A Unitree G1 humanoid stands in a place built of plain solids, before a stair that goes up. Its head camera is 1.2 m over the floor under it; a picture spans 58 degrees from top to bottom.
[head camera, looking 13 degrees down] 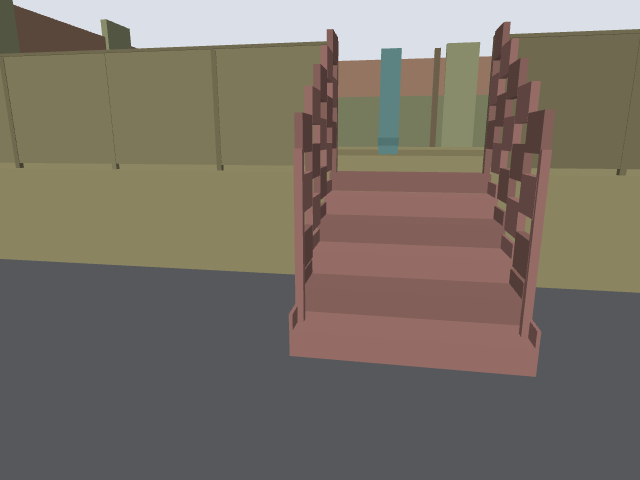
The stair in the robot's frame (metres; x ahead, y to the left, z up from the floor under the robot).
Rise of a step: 0.16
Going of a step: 0.30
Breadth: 1.32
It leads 10 degrees to the right of straight ahead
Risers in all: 6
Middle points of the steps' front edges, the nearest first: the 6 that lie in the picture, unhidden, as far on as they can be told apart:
2.14 -0.47 0.16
2.44 -0.53 0.31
2.73 -0.58 0.47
3.03 -0.63 0.62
3.33 -0.68 0.78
3.62 -0.73 0.93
